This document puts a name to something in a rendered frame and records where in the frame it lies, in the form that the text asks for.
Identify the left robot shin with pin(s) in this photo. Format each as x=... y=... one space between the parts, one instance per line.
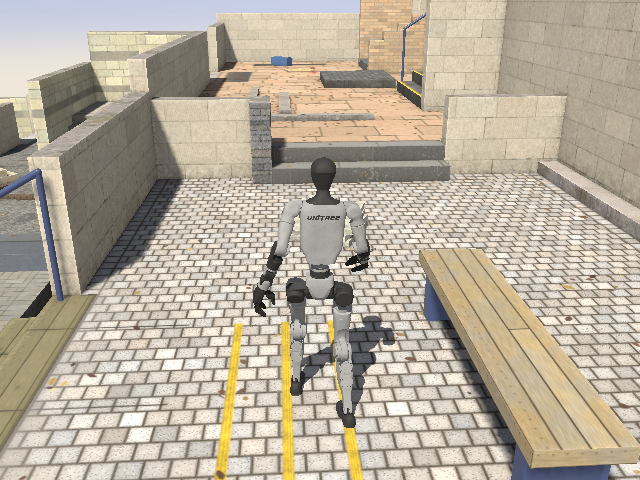
x=296 y=353

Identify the left robot forearm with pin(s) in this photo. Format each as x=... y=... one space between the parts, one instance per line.
x=270 y=269

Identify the robot right upper arm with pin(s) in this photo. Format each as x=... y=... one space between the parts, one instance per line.
x=354 y=213

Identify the right robot thigh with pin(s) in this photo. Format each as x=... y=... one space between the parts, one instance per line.
x=342 y=307

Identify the robot left upper arm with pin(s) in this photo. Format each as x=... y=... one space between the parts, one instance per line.
x=290 y=211

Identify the robot right hand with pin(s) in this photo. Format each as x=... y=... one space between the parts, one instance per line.
x=353 y=260

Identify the right robot forearm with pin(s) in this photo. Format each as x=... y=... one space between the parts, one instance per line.
x=364 y=257

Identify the robot left hand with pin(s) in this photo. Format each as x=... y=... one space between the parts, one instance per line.
x=258 y=295

